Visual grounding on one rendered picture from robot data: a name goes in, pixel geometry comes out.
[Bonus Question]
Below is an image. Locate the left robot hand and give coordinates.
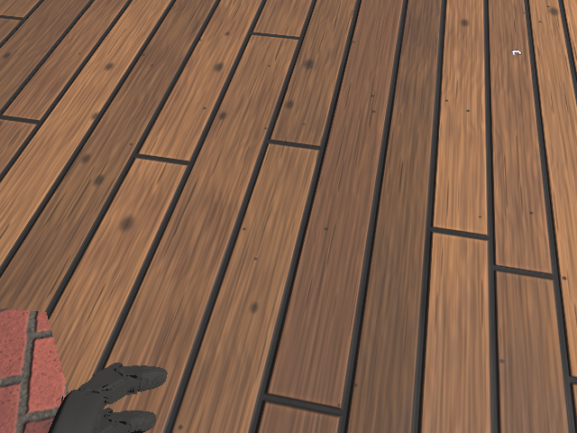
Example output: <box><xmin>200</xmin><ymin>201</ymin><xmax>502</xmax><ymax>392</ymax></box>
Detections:
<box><xmin>48</xmin><ymin>363</ymin><xmax>173</xmax><ymax>433</ymax></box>

